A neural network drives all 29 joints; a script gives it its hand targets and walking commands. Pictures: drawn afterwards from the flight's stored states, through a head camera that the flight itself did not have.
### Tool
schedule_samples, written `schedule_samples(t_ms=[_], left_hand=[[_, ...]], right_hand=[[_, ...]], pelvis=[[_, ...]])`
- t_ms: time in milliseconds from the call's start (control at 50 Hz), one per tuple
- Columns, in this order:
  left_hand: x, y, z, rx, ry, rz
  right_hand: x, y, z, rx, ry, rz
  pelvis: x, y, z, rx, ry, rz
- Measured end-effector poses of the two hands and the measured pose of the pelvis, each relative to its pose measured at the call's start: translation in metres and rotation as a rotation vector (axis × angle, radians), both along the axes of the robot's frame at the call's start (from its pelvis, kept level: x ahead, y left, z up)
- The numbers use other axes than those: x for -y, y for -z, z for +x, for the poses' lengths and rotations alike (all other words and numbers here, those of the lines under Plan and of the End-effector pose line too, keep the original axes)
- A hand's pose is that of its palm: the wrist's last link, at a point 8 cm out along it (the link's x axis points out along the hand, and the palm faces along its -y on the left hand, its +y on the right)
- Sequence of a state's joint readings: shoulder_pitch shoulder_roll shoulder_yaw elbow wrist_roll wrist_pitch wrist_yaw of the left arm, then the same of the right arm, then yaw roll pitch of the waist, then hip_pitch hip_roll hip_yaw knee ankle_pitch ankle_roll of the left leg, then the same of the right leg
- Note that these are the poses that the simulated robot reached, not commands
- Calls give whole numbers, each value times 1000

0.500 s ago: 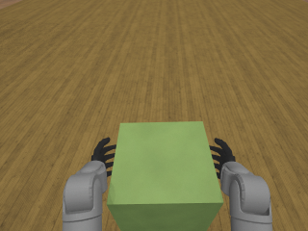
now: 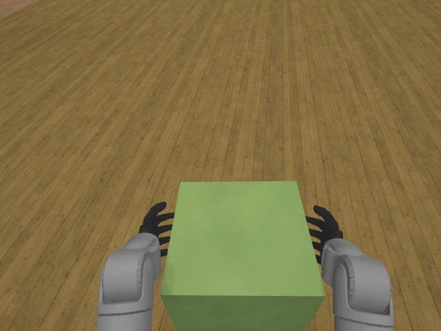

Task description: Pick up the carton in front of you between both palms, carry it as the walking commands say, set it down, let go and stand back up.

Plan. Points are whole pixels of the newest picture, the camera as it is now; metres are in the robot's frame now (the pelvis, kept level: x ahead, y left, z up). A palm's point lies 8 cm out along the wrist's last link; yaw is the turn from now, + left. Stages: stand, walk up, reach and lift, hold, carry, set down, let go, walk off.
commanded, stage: carry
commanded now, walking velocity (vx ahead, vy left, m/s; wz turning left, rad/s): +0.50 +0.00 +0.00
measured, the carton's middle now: (238, 267) +0.26 +0.00 -0.01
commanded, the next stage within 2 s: none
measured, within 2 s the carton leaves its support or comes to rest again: neither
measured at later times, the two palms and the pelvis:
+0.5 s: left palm (167, 113) +0.61 +0.17 +0.08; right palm (287, 114) +0.59 -0.12 +0.09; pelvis +0.34 +0.04 +0.00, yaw -4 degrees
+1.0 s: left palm (199, 62) +0.93 +0.12 +0.07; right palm (287, 63) +0.93 -0.17 +0.06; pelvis +0.67 -0.02 +0.00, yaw +0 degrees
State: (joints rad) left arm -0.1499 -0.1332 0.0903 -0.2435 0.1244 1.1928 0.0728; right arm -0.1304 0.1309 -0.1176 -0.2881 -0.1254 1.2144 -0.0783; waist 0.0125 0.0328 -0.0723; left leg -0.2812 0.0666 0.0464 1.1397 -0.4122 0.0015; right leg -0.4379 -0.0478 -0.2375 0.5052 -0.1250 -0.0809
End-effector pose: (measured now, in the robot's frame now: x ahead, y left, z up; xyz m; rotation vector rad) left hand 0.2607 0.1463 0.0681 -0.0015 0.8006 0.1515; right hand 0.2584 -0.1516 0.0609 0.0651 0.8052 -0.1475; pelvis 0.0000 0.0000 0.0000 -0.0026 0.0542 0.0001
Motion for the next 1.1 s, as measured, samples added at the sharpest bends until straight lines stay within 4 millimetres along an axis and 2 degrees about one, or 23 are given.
schedule_samples(t_ms=[140, 220, 300, 360, 440, 520, 620, 720, 780, 860, 940, 1000, 1100], left_hand=[[4, -24, 73, 32, -22, 7], [4, -41, 128, 91, -6, -1], [0, -51, 191, 146, 16, -13], [-9, -47, 242, 164, 27, -28], [-24, -26, 313, 152, 37, -60], [-28, -15, 362, 47, 45, -75], [-27, -23, 421, 40, 69, -72], [-24, -40, 482, 102, 55, -66], [-19, -43, 522, 121, 39, -59], [-5, -33, 579, 113, 23, -41], [14, -11, 639, 89, 11, -5], [22, -1, 671, 16, -6, 4], [28, -8, 718, -15, -31, 9]], right_hand=[[4, -22, 80, 33, -31, -5], [4, -40, 130, 91, -13, -12], [0, -52, 186, 146, 14, -20], [-9, -53, 234, 164, 29, -31], [-24, -40, 300, 152, 42, -59], [-28, -30, 342, 48, 67, -57], [-28, -40, 395, 40, 85, -62], [-25, -56, 463, 101, 69, -59], [-19, -57, 507, 120, 50, -55], [-4, -42, 569, 112, 29, -43], [15, -12, 635, 88, 15, -11], [23, 0, 671, 16, -1, -2], [29, -6, 726, -15, -33, -4]], pelvis=[[9, -23, 80, -14, 7, 28], [5, -26, 134, -13, 15, 29], [-4, -20, 193, -9, 21, 18], [-15, -9, 242, -4, 31, 6], [-32, 9, 305, 7, 56, 19], [-42, -5, 346, -6, 76, -2], [-45, -21, 401, -18, 70, -24], [-38, -25, 465, -23, 58, -28], [-28, -22, 509, -20, 53, -23], [-11, -9, 574, -10, 42, -9], [11, 11, 638, 10, 15, -18], [23, 2, 669, 2, -1, -3], [34, -17, 722, -13, -5, 25]])
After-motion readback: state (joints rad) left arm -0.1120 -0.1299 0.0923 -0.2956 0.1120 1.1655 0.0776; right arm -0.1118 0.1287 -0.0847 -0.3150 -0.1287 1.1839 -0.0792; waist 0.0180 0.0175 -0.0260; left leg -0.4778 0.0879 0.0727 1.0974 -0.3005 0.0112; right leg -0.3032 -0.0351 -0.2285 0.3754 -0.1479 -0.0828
